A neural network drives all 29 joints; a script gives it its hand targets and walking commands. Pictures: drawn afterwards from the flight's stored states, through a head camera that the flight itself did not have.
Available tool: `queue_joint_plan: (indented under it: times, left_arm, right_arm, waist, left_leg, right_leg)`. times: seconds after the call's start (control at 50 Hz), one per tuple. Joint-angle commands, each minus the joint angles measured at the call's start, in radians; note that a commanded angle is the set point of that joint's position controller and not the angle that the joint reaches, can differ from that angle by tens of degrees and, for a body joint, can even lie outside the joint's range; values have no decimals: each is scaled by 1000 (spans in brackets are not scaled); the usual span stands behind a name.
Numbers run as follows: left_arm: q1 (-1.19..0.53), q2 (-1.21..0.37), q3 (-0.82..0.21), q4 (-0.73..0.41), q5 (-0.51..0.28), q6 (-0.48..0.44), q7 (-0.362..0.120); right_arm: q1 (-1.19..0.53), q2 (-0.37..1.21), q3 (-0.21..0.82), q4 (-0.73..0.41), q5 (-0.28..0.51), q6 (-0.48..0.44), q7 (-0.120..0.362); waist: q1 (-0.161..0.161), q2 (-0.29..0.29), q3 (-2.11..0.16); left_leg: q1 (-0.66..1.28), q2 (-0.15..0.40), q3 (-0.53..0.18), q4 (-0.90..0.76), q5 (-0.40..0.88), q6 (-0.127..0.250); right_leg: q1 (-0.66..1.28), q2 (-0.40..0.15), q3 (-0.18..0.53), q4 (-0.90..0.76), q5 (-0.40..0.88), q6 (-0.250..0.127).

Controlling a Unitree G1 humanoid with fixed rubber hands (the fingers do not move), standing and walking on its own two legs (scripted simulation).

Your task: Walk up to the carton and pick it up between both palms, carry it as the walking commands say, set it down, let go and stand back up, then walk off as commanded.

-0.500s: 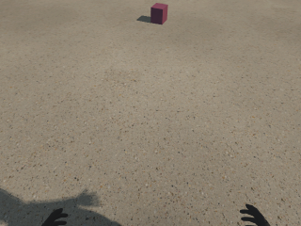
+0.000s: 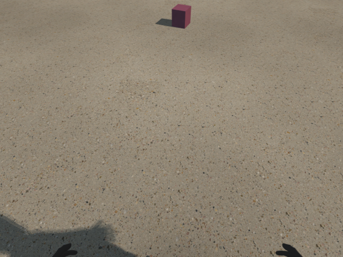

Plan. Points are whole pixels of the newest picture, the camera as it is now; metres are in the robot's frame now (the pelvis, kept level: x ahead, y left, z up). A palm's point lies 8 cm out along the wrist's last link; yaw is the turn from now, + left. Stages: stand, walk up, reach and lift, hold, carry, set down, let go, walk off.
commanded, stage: walk up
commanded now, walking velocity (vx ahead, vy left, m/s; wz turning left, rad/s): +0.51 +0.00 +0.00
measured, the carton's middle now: (181, 16) +3.14 -0.05 -0.66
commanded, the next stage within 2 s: none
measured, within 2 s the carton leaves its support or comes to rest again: neither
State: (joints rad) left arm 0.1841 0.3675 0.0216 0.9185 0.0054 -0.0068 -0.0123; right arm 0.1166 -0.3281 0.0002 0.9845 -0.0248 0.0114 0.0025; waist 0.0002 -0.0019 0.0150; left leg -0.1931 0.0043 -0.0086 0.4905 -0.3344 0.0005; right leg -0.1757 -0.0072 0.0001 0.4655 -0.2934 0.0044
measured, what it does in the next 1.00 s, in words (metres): walks ahead: right foot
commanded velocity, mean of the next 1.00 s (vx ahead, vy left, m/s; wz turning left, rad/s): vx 0.50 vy -0.09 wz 0.00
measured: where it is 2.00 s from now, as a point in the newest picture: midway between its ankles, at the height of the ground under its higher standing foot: (178, 147)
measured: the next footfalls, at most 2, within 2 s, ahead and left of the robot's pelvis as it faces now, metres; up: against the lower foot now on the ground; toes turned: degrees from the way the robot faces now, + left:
right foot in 0.66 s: +0.39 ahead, -0.12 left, +0.00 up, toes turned -1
left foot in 1.08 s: +0.59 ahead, +0.17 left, +0.00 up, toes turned +6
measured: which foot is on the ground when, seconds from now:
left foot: down 0.00-0.68, up 0.70-1.00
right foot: down 0.00-0.22, up 0.24-0.64, down 0.66-1.00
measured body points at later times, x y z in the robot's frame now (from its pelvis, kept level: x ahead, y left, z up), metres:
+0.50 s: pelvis +0.15 +0.05 +0.00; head +0.18 +0.07 +0.45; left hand +0.26 +0.32 -0.14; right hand +0.08 -0.23 -0.12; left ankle +0.06 +0.16 -0.74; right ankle +0.18 -0.11 -0.68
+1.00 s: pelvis +0.41 +0.03 +0.00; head +0.41 +0.02 +0.45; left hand +0.40 +0.29 -0.14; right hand +0.58 -0.22 -0.11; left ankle +0.51 +0.18 -0.70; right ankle +0.35 -0.12 -0.74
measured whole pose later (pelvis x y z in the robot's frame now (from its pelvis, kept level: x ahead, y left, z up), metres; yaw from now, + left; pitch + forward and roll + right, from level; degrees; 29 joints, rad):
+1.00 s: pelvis +0.41 +0.03 +0.00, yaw +1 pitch -1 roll +0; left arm 0.38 0.25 0.02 0.96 0.01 -0.05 -0.03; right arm 0.06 -0.29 0.00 0.88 -0.02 -0.03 0.04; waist 0.02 0.02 0.02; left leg -0.50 0.07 0.02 0.73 -0.24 -0.04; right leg -0.06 -0.06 -0.03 0.37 -0.30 0.02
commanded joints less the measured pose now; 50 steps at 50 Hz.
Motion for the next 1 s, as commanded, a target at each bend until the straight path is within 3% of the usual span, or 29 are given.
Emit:
queue_joint_plan:
  times: [0.0,0.02,0.06,0.1,0.14,0.16,0.18,0.2,0.22,0.26,0.3,0.32,0.4,0.46,0.48,0.56,0.6,0.62,0.64,0.66,0.68,0.7,0.72,0.74,0.76,0.8,0.88,0.92,0.98]
  left_arm:
    - [144,171,56,16,47,-6,0]
    - [130,161,56,25,51,-18,1]
    - [116,154,65,28,44,-25,10]
    - [72,150,62,15,45,-28,11]
    - [-45,132,52,-33,38,-25,2]
    - [-58,99,48,-38,35,-23,1]
    - [-102,64,37,-54,35,-24,0]
    - [-95,0,20,-74,37,-27,-2]
    - [-115,5,27,-74,53,-20,-7]
    - [-64,-10,32,-75,51,-14,-28]
    - [-12,-4,32,-59,55,-11,-31]
    - [-16,-5,32,-48,52,-12,-36]
    - [-123,-19,23,-58,40,4,-56]
    - [-181,-29,15,-70,37,9,-68]
    - [-220,-29,9,-93,34,4,-72]
    - [-198,-46,-3,-84,19,-15,-60]
    - [-74,-30,4,-24,16,-22,-48]
    - [76,10,22,38,15,-27,-34]
    - [252,81,43,117,24,-34,-14]
    - [389,146,65,147,45,-39,-3]
    - [411,165,64,137,38,-42,4]
    - [333,151,56,98,43,-54,8]
    - [243,104,47,61,46,-58,5]
    - [192,55,37,49,56,-67,5]
    - [162,26,28,52,44,-70,7]
    - [124,-6,22,37,33,-65,5]
    - [109,44,47,26,25,-55,3]
    - [125,62,49,23,22,-59,-1]
    - [120,94,63,6,22,-48,-7]
  right_arm:
    - [-198,-83,-48,-184,-20,11,31]
    - [-201,-88,-53,-180,-24,1,34]
    - [-139,-87,-55,-169,-24,-26,40]
    - [-70,-61,-49,-146,-17,-35,44]
    - [86,-62,-50,-85,-1,-33,47]
    - [136,-78,-58,-59,1,-32,41]
    - [213,-129,-72,-40,-6,-29,33]
    - [320,-214,-86,-9,-19,-38,22]
    - [342,-237,-88,-9,-17,-39,10]
    - [284,-203,-90,-40,-4,-43,-12]
    - [257,-173,-83,-52,-7,-68,-12]
    - [260,-147,-78,-47,-5,-71,-16]
    - [353,-104,-82,-50,-4,-80,-14]
    - [369,-96,-82,-51,-7,-76,-13]
    - [394,-103,-86,-51,-3,-77,-9]
    - [343,-90,-79,-59,-3,-74,-6]
    - [305,-122,-93,-61,7,-69,-14]
    - [267,-141,-94,-83,1,-72,-17]
    - [245,-77,-83,-94,-1,-77,-13]
    - [222,-15,-70,-140,3,-83,-10]
    - [185,-4,-62,-173,-2,-88,-10]
    - [192,-15,-64,-152,-11,-82,-6]
    - [216,-9,-62,-121,-13,-78,-1]
    - [184,-7,-54,-111,-8,-78,6]
    - [128,-7,-57,-114,-11,-66,16]
    - [99,-8,-58,-140,-14,-45,28]
    - [28,26,-46,-134,-4,-32,55]
    - [-3,19,-44,-140,1,-35,59]
    - [19,3,-42,-125,5,-44,59]
  waist:
    - [113,-189,107]
    - [101,-148,104]
    - [77,-101,31]
    - [37,-123,9]
    - [-68,-157,12]
    - [-88,-129,21]
    - [-133,-33,23]
    - [-168,260,37]
    - [-155,175,79]
    - [-93,30,60]
    - [-60,46,10]
    - [-55,67,7]
    - [-78,171,61]
    - [-80,174,103]
    - [-106,176,125]
    - [-67,186,99]
    - [-11,185,1]
    - [62,87,-68]
    - [140,-66,-176]
    - [182,-380,-200]
    - [166,-380,-184]
    - [120,-189,-115]
    - [74,-125,-72]
    - [55,-96,2]
    - [37,-76,17]
    - [1,-127,83]
    - [1,-216,159]
    - [17,-211,127]
    - [-4,-226,107]
  left_leg:
    - [-442,33,47,247,-53,-17]
    - [-458,73,22,307,-53,-16]
    - [-411,82,8,244,-104,2]
    - [-267,57,37,125,-93,4]
    - [29,2,119,-46,88,-7]
    - [167,15,112,-41,94,-7]
    - [263,109,-47,-91,-36,26]
    - [300,332,-421,-327,-346,102]
    - [240,421,-583,-399,-427,142]
    - [170,407,-558,-359,-262,166]
    - [214,363,-415,-289,137,134]
    - [217,327,-327,-278,186,123]
    - [232,290,-222,-301,332,105]
    - [237,298,-163,-325,370,120]
    - [277,309,-161,-326,417,118]
    - [195,249,-36,-233,673,65]
    - [190,236,21,-64,774,35]
    - [108,202,28,105,741,24]
    - [-42,125,50,342,508,9]
    - [-327,-31,74,664,-146,-18]
    - [-478,-6,-3,790,-225,9]
    - [-515,38,-54,840,-139,4]
    - [-504,75,-44,829,-81,-4]
    - [-497,106,-23,796,-62,6]
    - [-445,138,-30,744,-29,0]
    - [-349,157,-9,628,-1,-28]
    - [-248,124,70,298,64,-35]
    - [-195,104,90,191,125,-37]
    - [-122,62,145,82,148,-29]
  right_leg:
    - [125,-343,436,-336,-523,-151]
    - [129,-380,462,-353,-472,-192]
    - [192,-352,377,-327,-310,-188]
    - [120,-289,271,-276,-291,-166]
    - [-120,-173,110,-214,-286,-113]
    - [-248,-132,72,-153,-322,-98]
    - [-389,-70,5,-8,-337,-76]
    - [-499,-13,-68,350,-262,-41]
    - [-539,-43,10,519,-195,-33]
    - [-485,-75,47,585,-50,4]
    - [-482,-98,60,610,-15,18]
    - [-467,-93,36,588,-12,14]
    - [-527,-76,-22,551,55,34]
    - [-546,-86,-41,469,87,40]
    - [-576,-87,-49,405,88,39]
    - [-333,-40,-120,122,88,5]
    - [-147,-18,-140,-4,120,-16]
    - [64,-15,-137,-30,161,-24]
    - [281,-85,-56,-18,114,-55]
    - [435,-322,316,-90,159,-128]
    - [499,-366,516,-155,186,-178]
    - [419,-404,588,-160,188,-193]
    - [308,-373,515,-154,164,-176]
    - [214,-351,443,-174,176,-207]
    - [150,-316,354,-209,161,-182]
    - [-30,-289,264,-279,91,-163]
    - [-155,-218,90,-357,-73,-135]
    - [-116,-218,80,-346,-70,-138]
    - [-78,-218,59,-285,-63,-118]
